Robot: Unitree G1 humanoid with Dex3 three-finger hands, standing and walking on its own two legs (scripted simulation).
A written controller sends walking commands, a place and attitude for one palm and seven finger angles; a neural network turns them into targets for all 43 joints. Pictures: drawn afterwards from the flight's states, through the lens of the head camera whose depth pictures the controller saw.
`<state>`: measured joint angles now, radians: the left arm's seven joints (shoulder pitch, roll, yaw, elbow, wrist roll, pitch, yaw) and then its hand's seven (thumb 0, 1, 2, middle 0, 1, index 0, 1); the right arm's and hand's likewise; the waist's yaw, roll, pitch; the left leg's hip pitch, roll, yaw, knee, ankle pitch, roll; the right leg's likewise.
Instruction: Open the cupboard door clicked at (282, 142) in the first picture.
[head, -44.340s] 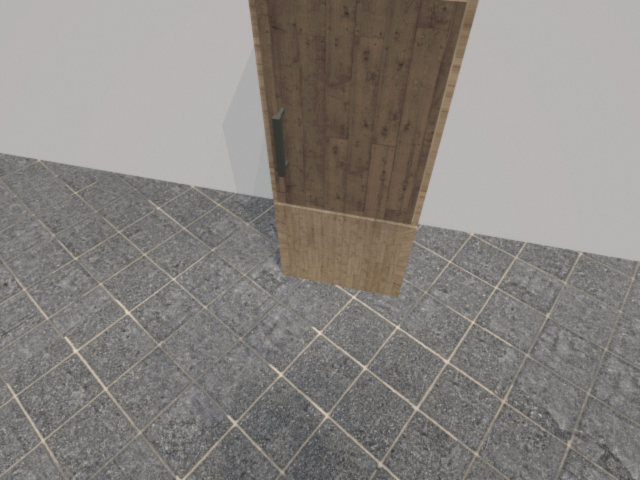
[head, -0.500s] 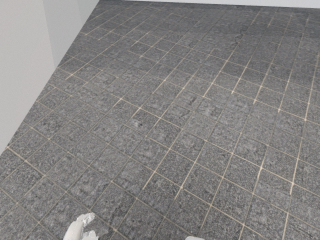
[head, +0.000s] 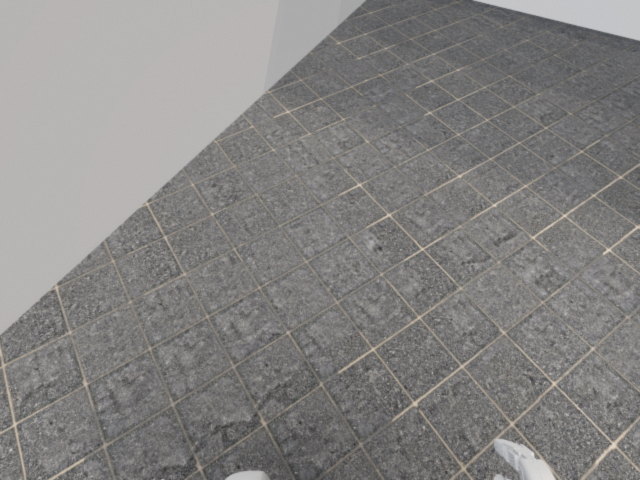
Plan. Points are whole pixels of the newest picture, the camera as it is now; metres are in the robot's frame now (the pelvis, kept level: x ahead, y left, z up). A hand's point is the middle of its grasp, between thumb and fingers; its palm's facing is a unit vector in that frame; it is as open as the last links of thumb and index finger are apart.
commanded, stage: turn to face it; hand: left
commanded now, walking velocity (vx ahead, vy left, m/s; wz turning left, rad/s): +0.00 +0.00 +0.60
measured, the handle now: out of the picture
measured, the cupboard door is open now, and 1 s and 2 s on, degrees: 39 39 39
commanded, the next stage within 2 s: none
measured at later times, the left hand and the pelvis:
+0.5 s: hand out of the picture +0.06 +0.16 -0.13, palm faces +0.25 -0.92 -0.32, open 7.3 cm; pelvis +0.02 -0.06 +0.01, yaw +17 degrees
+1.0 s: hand out of the picture +0.00 +0.17 -0.15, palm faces +0.56 -0.77 -0.30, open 7.3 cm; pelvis +0.04 -0.07 +0.01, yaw +35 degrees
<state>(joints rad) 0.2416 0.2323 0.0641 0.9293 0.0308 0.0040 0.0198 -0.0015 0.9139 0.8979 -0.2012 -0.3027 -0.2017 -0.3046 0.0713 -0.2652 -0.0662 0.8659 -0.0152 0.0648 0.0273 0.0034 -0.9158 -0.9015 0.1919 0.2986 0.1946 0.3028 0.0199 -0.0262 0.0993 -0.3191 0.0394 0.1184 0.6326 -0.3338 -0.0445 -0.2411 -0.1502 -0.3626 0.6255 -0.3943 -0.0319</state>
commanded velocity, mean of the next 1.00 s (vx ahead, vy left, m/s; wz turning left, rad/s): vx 0.00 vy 0.00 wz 0.60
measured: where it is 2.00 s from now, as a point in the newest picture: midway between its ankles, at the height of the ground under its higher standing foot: outside the picture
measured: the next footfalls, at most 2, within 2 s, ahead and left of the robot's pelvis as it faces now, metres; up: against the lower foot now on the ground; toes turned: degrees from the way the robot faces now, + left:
left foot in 0.02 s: +0.03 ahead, +0.13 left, +0.00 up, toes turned +7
right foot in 0.36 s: +0.08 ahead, -0.16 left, +0.00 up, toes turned +9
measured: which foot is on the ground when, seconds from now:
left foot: up 0.00-0.00, down 0.02-0.36, up 0.38-0.76, down 0.78-1.00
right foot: down 0.00-0.02, up 0.04-0.34, down 0.36-0.76, up 0.78-1.00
